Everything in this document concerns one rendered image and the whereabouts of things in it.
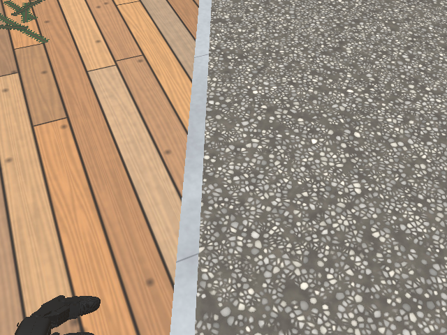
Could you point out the left robot hand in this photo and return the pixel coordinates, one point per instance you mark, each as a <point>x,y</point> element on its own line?
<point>55,312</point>

